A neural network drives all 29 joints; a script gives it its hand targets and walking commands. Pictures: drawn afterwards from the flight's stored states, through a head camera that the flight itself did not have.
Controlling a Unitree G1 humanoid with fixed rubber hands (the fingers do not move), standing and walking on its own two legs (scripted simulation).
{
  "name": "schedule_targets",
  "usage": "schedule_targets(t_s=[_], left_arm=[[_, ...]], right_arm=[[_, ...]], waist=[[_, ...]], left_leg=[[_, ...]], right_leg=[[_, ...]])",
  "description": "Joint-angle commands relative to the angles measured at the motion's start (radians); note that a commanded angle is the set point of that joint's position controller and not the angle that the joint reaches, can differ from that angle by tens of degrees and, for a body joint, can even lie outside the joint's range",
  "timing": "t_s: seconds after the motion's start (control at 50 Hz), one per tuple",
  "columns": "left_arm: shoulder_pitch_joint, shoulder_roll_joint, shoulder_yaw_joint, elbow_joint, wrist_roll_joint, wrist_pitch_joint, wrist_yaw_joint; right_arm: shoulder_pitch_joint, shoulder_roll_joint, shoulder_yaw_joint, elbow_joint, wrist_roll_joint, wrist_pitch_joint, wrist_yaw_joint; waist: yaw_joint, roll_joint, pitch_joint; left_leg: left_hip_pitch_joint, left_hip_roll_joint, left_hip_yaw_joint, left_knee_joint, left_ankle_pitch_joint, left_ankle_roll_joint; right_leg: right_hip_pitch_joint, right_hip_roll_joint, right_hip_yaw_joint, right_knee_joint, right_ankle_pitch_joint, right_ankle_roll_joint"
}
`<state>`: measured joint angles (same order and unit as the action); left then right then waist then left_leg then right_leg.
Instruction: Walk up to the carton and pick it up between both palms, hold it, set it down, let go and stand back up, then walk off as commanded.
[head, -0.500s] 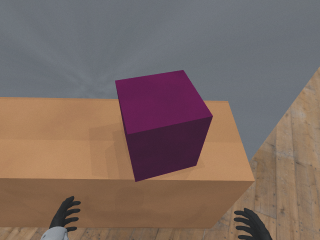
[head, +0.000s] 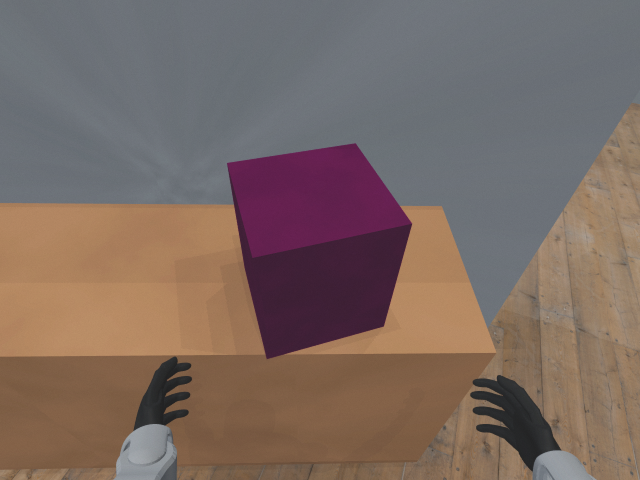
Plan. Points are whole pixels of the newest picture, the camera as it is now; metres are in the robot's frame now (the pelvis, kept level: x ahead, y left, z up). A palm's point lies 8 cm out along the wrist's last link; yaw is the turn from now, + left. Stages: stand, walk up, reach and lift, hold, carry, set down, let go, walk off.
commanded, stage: reach and lift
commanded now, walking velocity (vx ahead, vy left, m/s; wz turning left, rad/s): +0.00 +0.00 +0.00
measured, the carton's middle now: (311, 250) +0.45 +0.05 +0.01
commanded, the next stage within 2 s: none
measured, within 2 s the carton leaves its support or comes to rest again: neither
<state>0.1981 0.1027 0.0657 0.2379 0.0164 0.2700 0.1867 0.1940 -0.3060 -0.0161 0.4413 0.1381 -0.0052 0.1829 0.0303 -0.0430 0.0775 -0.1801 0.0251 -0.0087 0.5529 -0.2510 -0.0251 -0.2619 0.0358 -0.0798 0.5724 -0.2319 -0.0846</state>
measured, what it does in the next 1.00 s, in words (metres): shifts its weight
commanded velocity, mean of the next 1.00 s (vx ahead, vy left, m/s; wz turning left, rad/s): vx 0.00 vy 0.00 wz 0.00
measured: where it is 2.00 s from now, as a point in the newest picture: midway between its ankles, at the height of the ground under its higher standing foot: outside the picture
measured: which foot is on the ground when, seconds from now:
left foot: down 0.00-1.00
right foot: down 0.00-1.00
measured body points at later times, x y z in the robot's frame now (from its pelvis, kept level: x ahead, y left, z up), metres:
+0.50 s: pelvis +0.05 +0.03 +0.01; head +0.03 +0.03 +0.46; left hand +0.24 +0.21 +0.01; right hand +0.26 -0.21 -0.01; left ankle +0.04 +0.15 -0.73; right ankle +0.09 -0.06 -0.73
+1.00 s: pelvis +0.09 +0.01 +0.01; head +0.13 +0.03 +0.46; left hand +0.30 +0.22 +0.04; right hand +0.33 -0.20 +0.02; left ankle +0.05 +0.15 -0.73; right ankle +0.09 -0.06 -0.73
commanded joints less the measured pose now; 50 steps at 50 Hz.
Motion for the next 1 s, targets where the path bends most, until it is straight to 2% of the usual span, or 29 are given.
schedule_targets(t_s=[0.0,0.04,0.06,0.08,0.14,0.18,0.22,0.26,0.28,0.36,0.38,0.44,0.58,0.7,0.82,0.9,0.98], left_arm=[[-0.176,0.080,0.035,-0.234,0.047,-0.100,0.028],[-0.181,0.088,0.050,-0.239,0.027,-0.117,0.032],[-0.176,0.080,0.038,-0.268,0.011,-0.124,0.034],[-0.193,0.066,0.026,-0.269,0.001,-0.123,0.038],[-0.228,0.022,-0.018,-0.293,-0.001,-0.121,0.061],[-0.208,-0.009,-0.042,-0.321,0.011,-0.130,0.078],[-0.183,-0.037,-0.061,-0.339,0.024,-0.142,0.087],[-0.138,-0.059,-0.066,-0.333,0.020,-0.150,0.087],[-0.123,-0.063,-0.070,-0.348,0.020,-0.160,0.091],[-0.093,-0.115,-0.111,-0.406,0.022,-0.188,0.114],[-0.086,-0.122,-0.116,-0.419,0.018,-0.196,0.119],[-0.033,-0.136,-0.139,-0.468,0.009,-0.222,0.127],[0.130,-0.124,-0.128,-0.519,0.058,-0.285,0.107],[0.147,-0.106,-0.123,-0.588,0.047,-0.344,0.092],[0.172,-0.087,-0.088,-0.623,0.037,-0.338,0.065],[0.127,-0.063,-0.047,-0.639,0.028,-0.294,0.050],[0.074,-0.066,-0.032,-0.666,0.021,-0.222,0.042]], right_arm=[[-0.180,-0.233,-0.075,-0.173,0.021,-0.102,0.016],[-0.194,-0.211,-0.051,-0.199,0.052,-0.123,0.010],[-0.191,-0.205,-0.039,-0.207,0.072,-0.125,0.010],[-0.200,-0.204,-0.042,-0.198,0.079,-0.122,0.012],[-0.243,-0.240,-0.069,-0.198,0.095,-0.119,0.032],[-0.251,-0.267,-0.079,-0.203,0.100,-0.133,0.046],[-0.257,-0.304,-0.083,-0.194,0.102,-0.150,0.059],[-0.243,-0.317,-0.072,-0.165,0.112,-0.169,0.064],[-0.243,-0.323,-0.060,-0.155,0.127,-0.176,0.070],[-0.228,-0.325,-0.045,-0.126,0.169,-0.205,0.088],[-0.224,-0.329,-0.040,-0.125,0.177,-0.220,0.090],[-0.190,-0.326,-0.010,-0.141,0.217,-0.254,0.081],[-0.015,-0.342,0.007,-0.141,0.256,-0.362,0.039],[-0.002,-0.321,0.020,-0.182,0.278,-0.443,0.013],[-0.014,-0.325,0.056,-0.240,0.312,-0.473,-0.016],[-0.086,-0.329,0.083,-0.275,0.321,-0.448,-0.032],[-0.150,-0.345,0.075,-0.277,0.327,-0.387,-0.041]], waist=[[0.024,0.037,-0.121],[0.033,-0.072,-0.124],[0.033,-0.100,-0.123],[0.025,-0.104,-0.114],[0.012,-0.054,-0.100],[0.017,0.011,-0.101],[0.014,0.032,-0.096],[0.019,-0.012,-0.096],[0.025,-0.032,-0.093],[0.025,-0.023,-0.077],[0.031,-0.041,-0.074],[0.041,-0.076,-0.068],[0.044,-0.044,-0.165],[0.038,-0.018,-0.260],[0.029,-0.023,-0.322],[0.025,-0.035,-0.327],[0.017,-0.030,-0.314]], left_leg=[[-0.428,-0.011,0.017,-0.209,-0.280,0.062],[-0.260,-0.062,0.043,-0.123,-0.177,0.046],[-0.188,-0.073,0.033,-0.097,-0.156,0.040],[-0.160,-0.076,0.031,-0.090,-0.160,0.037],[-0.203,-0.060,0.002,-0.129,-0.245,0.033],[-0.278,-0.022,-0.019,-0.198,-0.310,0.040],[-0.365,0.004,-0.034,-0.246,-0.350,0.048],[-0.333,0.000,-0.024,-0.235,-0.288,0.037],[-0.293,-0.008,-0.021,-0.221,-0.263,0.032],[-0.268,0.001,-0.028,-0.248,-0.273,0.026],[-0.261,-0.001,-0.023,-0.250,-0.251,0.022],[-0.183,-0.011,0.000,-0.224,-0.103,0.003],[-0.060,-0.025,0.022,-0.176,0.288,-0.020],[-0.035,-0.033,0.014,-0.133,0.447,-0.030],[-0.008,-0.043,0.012,-0.109,0.583,-0.034],[-0.004,-0.051,0.015,-0.116,0.589,-0.026],[0.042,-0.047,0.014,-0.138,0.555,-0.019]], right_leg=[[0.357,-0.080,0.238,-0.180,-0.410,0.051],[0.188,-0.137,0.295,-0.265,-0.517,0.029],[0.113,-0.158,0.310,-0.289,-0.547,0.018],[0.071,-0.159,0.308,-0.298,-0.570,0.013],[0.088,-0.127,0.280,-0.272,-0.583,0.001],[0.176,-0.081,0.234,-0.223,-0.480,0.020],[0.280,-0.042,0.197,-0.169,-0.376,0.038],[0.273,-0.042,0.185,-0.184,-0.324,0.036],[0.237,-0.048,0.193,-0.202,-0.339,0.032],[0.234,-0.032,0.176,-0.199,-0.295,0.028],[0.229,-0.028,0.169,-0.204,-0.268,0.027],[0.175,-0.035,0.161,-0.240,-0.177,0.016],[0.278,-0.010,0.124,-0.220,0.292,0.002],[0.310,-0.011,0.127,-0.188,0.505,-0.007],[0.356,-0.010,0.131,-0.164,0.715,-0.009],[0.382,-0.022,0.140,-0.170,0.781,-0.004],[0.377,-0.023,0.141,-0.200,0.723,-0.009]])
